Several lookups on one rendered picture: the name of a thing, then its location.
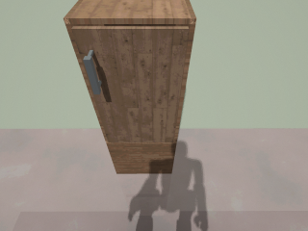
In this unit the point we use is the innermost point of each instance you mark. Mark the handle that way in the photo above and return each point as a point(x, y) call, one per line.
point(90, 68)

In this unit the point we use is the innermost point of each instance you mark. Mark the cupboard door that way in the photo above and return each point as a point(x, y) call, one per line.
point(141, 71)

